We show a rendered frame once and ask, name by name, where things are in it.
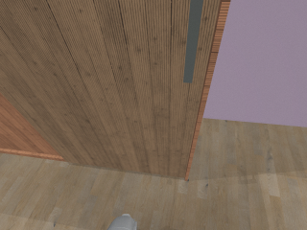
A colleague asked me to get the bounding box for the handle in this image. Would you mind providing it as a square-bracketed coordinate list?
[183, 0, 203, 83]

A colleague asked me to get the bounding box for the robot left thigh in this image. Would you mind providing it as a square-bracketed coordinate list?
[107, 216, 137, 230]

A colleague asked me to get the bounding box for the wardrobe door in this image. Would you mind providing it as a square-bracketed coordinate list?
[0, 0, 221, 178]
[0, 93, 60, 156]

